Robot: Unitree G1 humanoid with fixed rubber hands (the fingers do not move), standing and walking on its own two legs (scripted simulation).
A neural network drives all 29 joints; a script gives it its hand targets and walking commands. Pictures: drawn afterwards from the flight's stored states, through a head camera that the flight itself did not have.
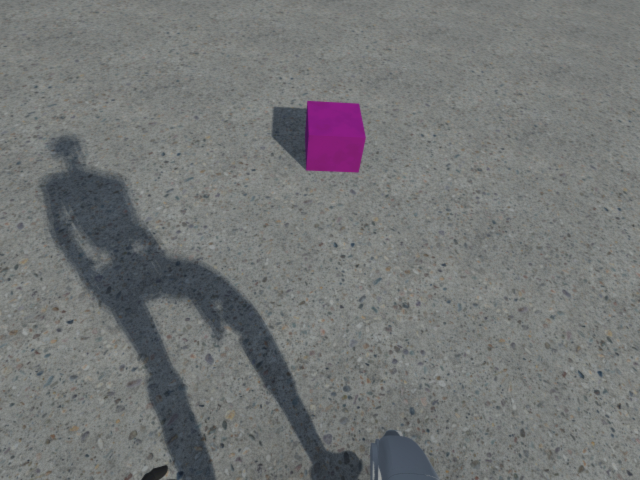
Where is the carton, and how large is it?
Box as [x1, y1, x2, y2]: [305, 101, 365, 171]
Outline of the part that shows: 307,101 305,130 306,169 358,171 365,138 358,104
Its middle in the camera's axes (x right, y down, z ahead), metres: +0.07 -0.51 +1.95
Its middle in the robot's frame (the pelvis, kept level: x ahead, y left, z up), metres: +1.72 -0.14 -0.68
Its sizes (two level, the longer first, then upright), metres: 0.294 0.267 0.210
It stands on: the floor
